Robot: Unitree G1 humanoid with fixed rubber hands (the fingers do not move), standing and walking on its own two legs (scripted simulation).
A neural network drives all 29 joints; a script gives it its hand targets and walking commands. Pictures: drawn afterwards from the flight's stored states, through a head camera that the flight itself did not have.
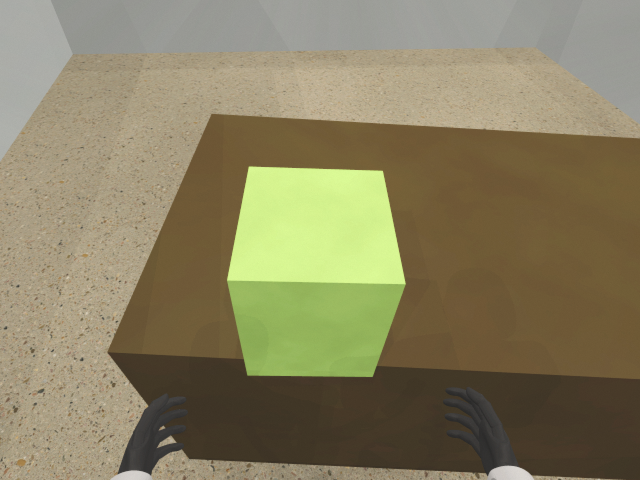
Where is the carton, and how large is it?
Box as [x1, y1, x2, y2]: [227, 167, 405, 376]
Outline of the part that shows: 249,167 227,278 247,375 372,376 405,284 382,171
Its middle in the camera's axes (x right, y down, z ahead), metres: -0.01 +0.05 +0.59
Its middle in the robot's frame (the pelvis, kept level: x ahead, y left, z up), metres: +0.39 +0.03 +0.01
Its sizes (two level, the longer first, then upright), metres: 0.210 0.200 0.250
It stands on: a pedestal, 0.66 m high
